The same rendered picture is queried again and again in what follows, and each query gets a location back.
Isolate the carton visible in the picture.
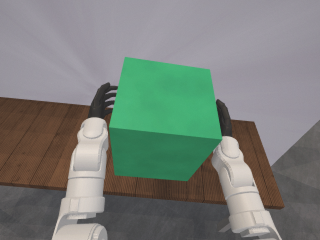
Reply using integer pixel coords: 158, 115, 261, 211
109, 57, 223, 181

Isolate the right robot forearm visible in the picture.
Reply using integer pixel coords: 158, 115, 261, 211
211, 136, 282, 240

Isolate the table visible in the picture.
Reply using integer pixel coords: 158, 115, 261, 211
0, 97, 285, 233

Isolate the robot left upper arm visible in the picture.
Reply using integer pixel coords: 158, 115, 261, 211
53, 223, 108, 240

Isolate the right robot hand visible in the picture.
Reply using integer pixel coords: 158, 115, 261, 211
216, 99, 233, 137

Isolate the left robot forearm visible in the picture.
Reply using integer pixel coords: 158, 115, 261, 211
51, 117, 109, 240

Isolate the left robot hand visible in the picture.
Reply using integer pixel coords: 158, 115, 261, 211
87, 82, 118, 119

